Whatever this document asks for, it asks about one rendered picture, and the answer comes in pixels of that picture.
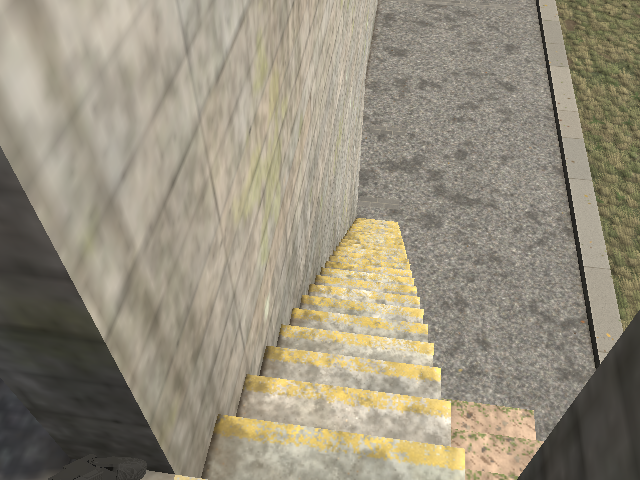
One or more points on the robot left hand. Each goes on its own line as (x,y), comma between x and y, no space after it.
(111,468)

